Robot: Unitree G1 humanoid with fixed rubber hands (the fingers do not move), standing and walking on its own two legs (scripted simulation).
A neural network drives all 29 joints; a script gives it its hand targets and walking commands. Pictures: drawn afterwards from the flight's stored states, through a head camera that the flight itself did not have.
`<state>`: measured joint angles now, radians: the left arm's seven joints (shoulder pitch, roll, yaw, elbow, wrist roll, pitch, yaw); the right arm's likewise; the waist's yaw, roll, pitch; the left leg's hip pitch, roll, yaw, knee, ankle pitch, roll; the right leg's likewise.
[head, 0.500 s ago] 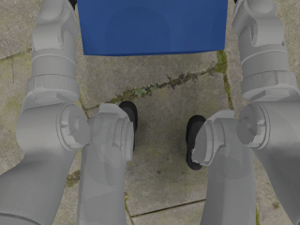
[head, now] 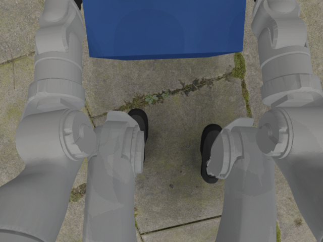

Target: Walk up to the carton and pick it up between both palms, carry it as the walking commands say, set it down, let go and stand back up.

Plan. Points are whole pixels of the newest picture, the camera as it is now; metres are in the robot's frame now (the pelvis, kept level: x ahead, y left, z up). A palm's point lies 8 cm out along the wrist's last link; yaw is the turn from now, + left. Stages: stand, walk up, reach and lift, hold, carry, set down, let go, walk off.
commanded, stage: set down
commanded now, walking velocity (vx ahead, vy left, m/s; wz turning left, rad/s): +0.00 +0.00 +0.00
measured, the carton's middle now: (164, 11) +0.52 +0.06 -0.25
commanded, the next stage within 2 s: let go in 1.88 s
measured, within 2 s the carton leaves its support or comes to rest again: neither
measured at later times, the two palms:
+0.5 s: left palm (69, 4) +0.51 +0.23 -0.18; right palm out of the picture +0.56 -0.15 -0.17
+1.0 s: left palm out of the picture +0.51 +0.24 -0.09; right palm out of the picture +0.57 -0.16 -0.08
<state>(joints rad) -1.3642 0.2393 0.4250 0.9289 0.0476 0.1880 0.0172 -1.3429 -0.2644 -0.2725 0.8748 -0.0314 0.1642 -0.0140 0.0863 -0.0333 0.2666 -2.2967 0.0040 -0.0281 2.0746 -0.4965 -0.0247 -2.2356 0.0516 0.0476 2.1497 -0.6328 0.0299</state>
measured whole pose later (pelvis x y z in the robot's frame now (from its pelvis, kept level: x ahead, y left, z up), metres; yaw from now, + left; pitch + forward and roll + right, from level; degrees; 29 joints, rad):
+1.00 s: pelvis -0.02 +0.00 +0.04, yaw +0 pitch +28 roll +1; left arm -1.37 0.36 0.25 0.79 -0.21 0.24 0.14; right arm -1.45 -0.49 -0.08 0.85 0.22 0.26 -0.07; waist 0.09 -0.03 0.52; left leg -2.00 0.00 -0.03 2.01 -0.49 -0.03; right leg -1.94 0.05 0.05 2.08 -0.62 0.04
